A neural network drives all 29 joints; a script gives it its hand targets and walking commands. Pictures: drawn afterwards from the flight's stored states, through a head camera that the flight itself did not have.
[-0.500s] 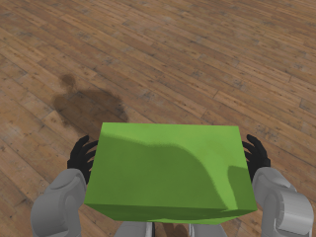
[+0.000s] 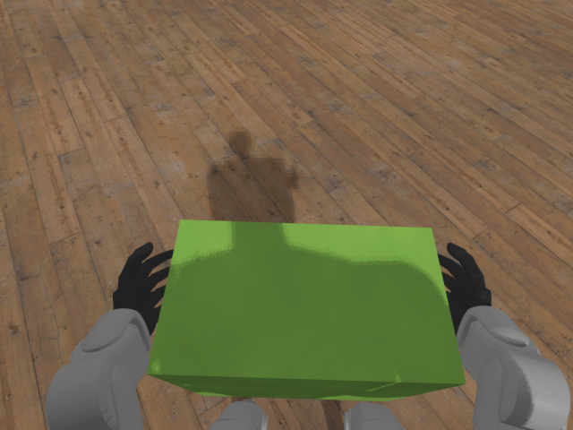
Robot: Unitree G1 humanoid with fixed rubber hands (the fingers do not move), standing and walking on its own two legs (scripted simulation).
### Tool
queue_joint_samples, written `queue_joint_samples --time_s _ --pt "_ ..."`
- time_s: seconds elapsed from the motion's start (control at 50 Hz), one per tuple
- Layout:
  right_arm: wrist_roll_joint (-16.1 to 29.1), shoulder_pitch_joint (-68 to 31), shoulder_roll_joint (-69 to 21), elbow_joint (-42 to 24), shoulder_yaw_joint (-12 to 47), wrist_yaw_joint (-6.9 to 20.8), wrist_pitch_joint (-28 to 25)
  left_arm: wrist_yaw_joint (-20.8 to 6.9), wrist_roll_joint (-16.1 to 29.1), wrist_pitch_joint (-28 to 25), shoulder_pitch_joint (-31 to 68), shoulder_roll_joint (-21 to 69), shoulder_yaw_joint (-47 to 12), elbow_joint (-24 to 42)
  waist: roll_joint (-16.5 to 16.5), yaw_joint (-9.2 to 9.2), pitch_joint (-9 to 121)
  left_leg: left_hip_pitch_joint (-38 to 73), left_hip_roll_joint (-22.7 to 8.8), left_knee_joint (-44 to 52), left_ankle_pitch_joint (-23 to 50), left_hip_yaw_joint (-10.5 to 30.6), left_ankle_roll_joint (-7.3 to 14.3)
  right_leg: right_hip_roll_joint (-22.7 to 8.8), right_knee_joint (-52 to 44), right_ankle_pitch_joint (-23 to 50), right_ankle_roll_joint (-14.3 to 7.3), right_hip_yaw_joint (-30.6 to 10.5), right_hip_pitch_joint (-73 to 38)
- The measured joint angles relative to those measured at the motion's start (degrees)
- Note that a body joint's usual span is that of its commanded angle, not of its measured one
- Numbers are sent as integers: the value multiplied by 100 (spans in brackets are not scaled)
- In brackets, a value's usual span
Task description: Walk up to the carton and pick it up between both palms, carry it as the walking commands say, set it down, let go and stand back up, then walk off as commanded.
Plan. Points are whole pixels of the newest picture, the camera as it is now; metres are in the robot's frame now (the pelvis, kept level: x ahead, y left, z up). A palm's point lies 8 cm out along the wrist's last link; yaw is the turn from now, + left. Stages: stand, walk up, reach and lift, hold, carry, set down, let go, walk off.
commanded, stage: carry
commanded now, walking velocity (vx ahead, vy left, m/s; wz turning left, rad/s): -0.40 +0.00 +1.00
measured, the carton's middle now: (299, 324) +0.24 +0.00 +0.00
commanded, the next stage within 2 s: none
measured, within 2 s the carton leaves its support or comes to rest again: neither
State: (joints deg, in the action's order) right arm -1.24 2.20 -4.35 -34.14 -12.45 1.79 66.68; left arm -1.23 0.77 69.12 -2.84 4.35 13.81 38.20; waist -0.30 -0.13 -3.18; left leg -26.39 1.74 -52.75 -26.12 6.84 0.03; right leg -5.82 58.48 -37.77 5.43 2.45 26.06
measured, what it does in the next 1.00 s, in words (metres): walks backwards, turning left: right foot, then left foot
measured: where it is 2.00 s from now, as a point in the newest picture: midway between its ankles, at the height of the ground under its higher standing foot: outside the picture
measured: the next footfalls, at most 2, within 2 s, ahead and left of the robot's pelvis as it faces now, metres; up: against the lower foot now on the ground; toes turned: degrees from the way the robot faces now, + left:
right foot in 0.30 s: -0.07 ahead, -0.09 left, +0.00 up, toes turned +10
left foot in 0.66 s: -0.39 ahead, +0.11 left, +0.00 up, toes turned +37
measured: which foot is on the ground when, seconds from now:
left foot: down 0.00-0.32, up 0.34-0.64, down 0.66-1.00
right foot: up 0.00-0.28, down 0.30-0.68, up 0.70-1.00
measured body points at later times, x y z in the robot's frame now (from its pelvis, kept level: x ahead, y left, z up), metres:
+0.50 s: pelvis -0.19 -0.03 +0.04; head -0.17 -0.02 +0.48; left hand -0.05 +0.25 +0.13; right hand +0.11 -0.10 +0.12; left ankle -0.26 +0.13 -0.57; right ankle -0.11 -0.10 -0.70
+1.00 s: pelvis -0.37 -0.06 +0.02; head -0.31 -0.01 +0.46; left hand -0.34 +0.26 +0.09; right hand -0.06 +0.00 +0.07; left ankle -0.42 +0.08 -0.70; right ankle -0.31 -0.15 -0.68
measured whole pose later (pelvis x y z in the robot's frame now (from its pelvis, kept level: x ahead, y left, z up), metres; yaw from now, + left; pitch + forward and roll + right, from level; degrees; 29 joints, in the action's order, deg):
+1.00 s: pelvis -0.37 -0.06 +0.02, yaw +47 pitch +3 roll +0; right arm -1.4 1.9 -7.2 -35.9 -12.9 1.2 63.3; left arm -3.2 0.8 63.2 -3.1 3.9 14.3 38.5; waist -0.7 -0.1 -7.1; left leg -27.7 4.5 -37.7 -12.9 9.1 -1.7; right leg 0.6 50.2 -27.6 0.8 0.4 25.1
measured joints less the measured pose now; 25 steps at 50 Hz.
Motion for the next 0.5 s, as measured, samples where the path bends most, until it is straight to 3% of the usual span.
queue_joint_samples --time_s 0.08,0.18,0.24,0.3,0.34,0.38,0.44,0.5 --pt "0 -3 -5 -10 -4 -29 40 -4 0 27 2 16 0 4 -3 2 -307 -4 266 783 785 219 69 398 463 176 -27 -242 369" --pt "1 -3 -7 -80 -22 2 -172 -22 1 -224 2 111 15 48 -132 5 -345 -25 489 1805 1761 485 68 696 320 668 -161 -312 325" --pt "1 -2 -9 -136 -21 34 -309 -43 1 -361 0 109 -4 109 -207 10 -326 -33 552 2364 2297 574 37 850 -505 773 -283 -313 -32" --pt "0 -10 -10 -189 -21 24 -287 -75 1 -395 -1 113 5 110 -193 15 -185 -146 698 2687 2696 592 -60 837 -2109 1248 -542 -265 -773" --pt "-1 51 -10 -183 -59 21 -309 -85 1 -438 1 173 -6 27 -228 -3 -223 -411 773 1909 1416 468 -104 755 -2268 1966 -756 -127 -818" --pt "0 181 -11 -213 -75 10 -276 -89 1 -397 1 190 -29 -41 -54 1 -196 -819 754 227 273 47 -147 502 -2282 2042 -816 89 -897" --pt "2 175 -9 -224 -76 -2 -203 -96 1 -351 0 187 -23 -39 209 0 -149 -1054 513 -1756 61 -114 -145 62 -2346 2100 -796 524 -966" --pt "2 62 -4 -229 -76 -24 -78 -108 0 -328 0 187 13 -39 240 -5 -79 -929 115 -2571 50 -106 -145 -320 -2348 2222 -732 1001 -834"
